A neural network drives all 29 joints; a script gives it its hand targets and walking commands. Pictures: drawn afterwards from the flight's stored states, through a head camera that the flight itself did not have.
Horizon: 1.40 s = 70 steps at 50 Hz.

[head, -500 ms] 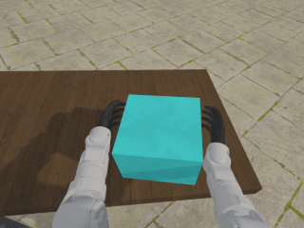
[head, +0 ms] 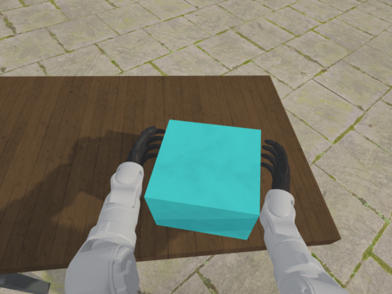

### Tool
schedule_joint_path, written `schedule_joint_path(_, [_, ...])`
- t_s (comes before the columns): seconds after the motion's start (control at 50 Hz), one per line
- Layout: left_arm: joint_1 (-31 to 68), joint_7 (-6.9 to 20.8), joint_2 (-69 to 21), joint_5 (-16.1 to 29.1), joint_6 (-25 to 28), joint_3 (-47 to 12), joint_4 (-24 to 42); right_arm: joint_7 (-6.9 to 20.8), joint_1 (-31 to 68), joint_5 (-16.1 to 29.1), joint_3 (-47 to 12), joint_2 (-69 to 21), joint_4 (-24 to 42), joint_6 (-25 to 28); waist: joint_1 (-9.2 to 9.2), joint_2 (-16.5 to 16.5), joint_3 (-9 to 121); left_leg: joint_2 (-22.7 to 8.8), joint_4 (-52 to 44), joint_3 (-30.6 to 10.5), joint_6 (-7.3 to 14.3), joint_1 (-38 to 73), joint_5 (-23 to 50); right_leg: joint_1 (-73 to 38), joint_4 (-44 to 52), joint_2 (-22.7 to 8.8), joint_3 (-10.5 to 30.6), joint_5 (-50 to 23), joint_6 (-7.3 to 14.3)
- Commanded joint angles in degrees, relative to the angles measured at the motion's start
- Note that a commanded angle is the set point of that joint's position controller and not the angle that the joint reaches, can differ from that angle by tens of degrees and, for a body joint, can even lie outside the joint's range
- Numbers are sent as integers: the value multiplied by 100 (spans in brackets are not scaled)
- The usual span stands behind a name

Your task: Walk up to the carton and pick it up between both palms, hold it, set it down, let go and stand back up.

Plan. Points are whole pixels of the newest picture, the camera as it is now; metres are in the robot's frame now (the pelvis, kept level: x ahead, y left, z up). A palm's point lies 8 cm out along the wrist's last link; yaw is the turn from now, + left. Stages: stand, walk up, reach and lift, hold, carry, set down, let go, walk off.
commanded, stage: set down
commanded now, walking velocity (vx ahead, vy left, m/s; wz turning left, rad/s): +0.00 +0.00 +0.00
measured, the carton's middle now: (207, 178) +0.37 +0.01 -0.02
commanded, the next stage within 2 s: none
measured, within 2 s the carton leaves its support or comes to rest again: rests again in 0.06 s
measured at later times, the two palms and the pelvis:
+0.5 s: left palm (140, 160) +0.39 +0.16 +0.02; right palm (279, 190) +0.34 -0.14 +0.01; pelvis -0.01 +0.00 +0.00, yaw +0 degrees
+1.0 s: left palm (140, 160) +0.39 +0.16 +0.01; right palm (278, 190) +0.34 -0.14 +0.01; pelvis -0.01 +0.00 -0.01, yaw +0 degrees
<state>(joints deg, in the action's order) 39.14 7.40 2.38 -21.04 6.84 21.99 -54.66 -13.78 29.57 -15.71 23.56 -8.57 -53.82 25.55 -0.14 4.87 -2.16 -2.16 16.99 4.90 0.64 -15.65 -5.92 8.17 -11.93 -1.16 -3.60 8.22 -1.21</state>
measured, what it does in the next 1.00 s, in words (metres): stands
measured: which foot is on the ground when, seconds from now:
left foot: down 0.00-1.00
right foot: down 0.00-1.00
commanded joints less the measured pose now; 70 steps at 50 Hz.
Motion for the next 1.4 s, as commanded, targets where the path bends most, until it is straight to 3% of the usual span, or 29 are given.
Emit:
schedule_joint_path(0.0, [3165,433,-2998,38,628,-1514,204,685,2815,-542,-1967,-3218,-101,246,-56,-805,3076,96,268,168,-241,1599,2092,-530,-195,268,-253,-1865,91])
schedule_joint_path(0.04, [3049,462,-3036,8,647,-1401,128,667,2767,-526,-1964,-3309,-176,235,33,-802,3028,110,267,150,-229,1524,2156,-649,-245,236,-229,-1989,87])
schedule_joint_path(0.1, [3158,503,-2927,-16,643,-1270,-45,662,2769,-579,-1893,-3252,-246,189,-39,-650,2863,119,149,131,-161,1340,1757,-667,-163,210,-180,-1780,57])
schedule_joint_path(0.12, [3105,520,-2973,-75,664,-1203,-85,663,2777,-638,-1833,-3350,-287,201,53,-602,2811,130,132,172,-157,1252,1680,-688,-191,221,-167,-1757,58])
schedule_joint_path(0.14, [3089,536,-2934,-73,682,-1139,-197,665,2707,-641,-1818,-3298,-297,186,-36,-546,2693,125,80,147,-109,1202,1476,-698,-166,188,-165,-1648,28])
schedule_joint_path(0.2, [3158,540,-2940,-112,715,-1047,-303,686,2964,-723,-1700,-3374,-225,221,87,-557,2680,129,63,204,-95,1081,1309,-541,-144,189,-150,-1382,54])
schedule_joint_path(0.28, [3134,511,-2891,-148,833,-951,-446,706,2832,-856,-1590,-3330,-367,286,29,-522,2694,137,105,215,-70,952,1173,-513,-214,173,-154,-1393,54])
schedule_joint_path(0.36, [3096,483,-2875,-175,913,-864,-566,719,2976,-895,-1575,-3362,-399,369,104,-487,2814,132,162,217,-38,894,1168,-356,-274,191,-157,-1312,37])
schedule_joint_path(0.52, [2938,491,-2870,-276,988,-716,-855,734,2893,-996,-1395,-3376,-656,432,106,-480,2570,132,228,230,-44,727,1114,-320,-328,177,-176,-1277,24])
schedule_joint_path(0.62, [2969,454,-2803,-368,1012,-646,-885,770,2834,-1019,-1210,-3262,-870,440,88,-644,2501,71,330,210,-94,766,1112,20,-281,255,-192,-864,107])
schedule_joint_path(0.72, [3011,451,-2707,-457,1041,-477,-963,797,2803,-1076,-1143,-3299,-854,413,194,-619,2429,99,263,236,-20,550,732,53,-327,225,-168,-661,54])
schedule_joint_path(0.8, [2885,416,-2741,-467,1033,-560,-981,822,2696,-1106,-1025,-3210,-1004,408,72,-678,2346,84,318,219,-57,627,811,187,-331,266,-206,-545,82])
schedule_joint_path(0.88, [2910,387,-2719,-569,1036,-465,-1091,845,2732,-1150,-876,-3156,-1139,394,160,-735,2263,61,388,186,-46,512,574,430,-338,263,-178,-203,102])
schedule_joint_path(0.96, [2978,371,-2690,-603,1032,-461,-1147,866,2720,-1243,-702,-3153,-1269,369,99,-705,2172,50,356,216,-24,458,232,528,-369,249,-187,24,96])
schedule_joint_path(1.1, [2904,322,-2744,-697,1100,-440,-1322,932,2744,-1292,-544,-3053,-1416,407,138,-802,2169,11,515,162,-65,457,521,715,-483,274,-190,-56,147])
schedule_joint_path(1.22, [2950,338,-2573,-751,1161,-342,-1402,934,2660,-1357,-398,-2981,-1502,391,59,-736,2117,3,518,66,-43,257,65,839,-549,289,-181,175,131])
schedule_joint_path(1.38, [2981,327,-2516,-778,1215,-231,-1636,954,2689,-1377,-273,-2979,-1712,401,120,-724,1982,22,614,100,-6,49,-65,1029,-674,263,-168,339,124])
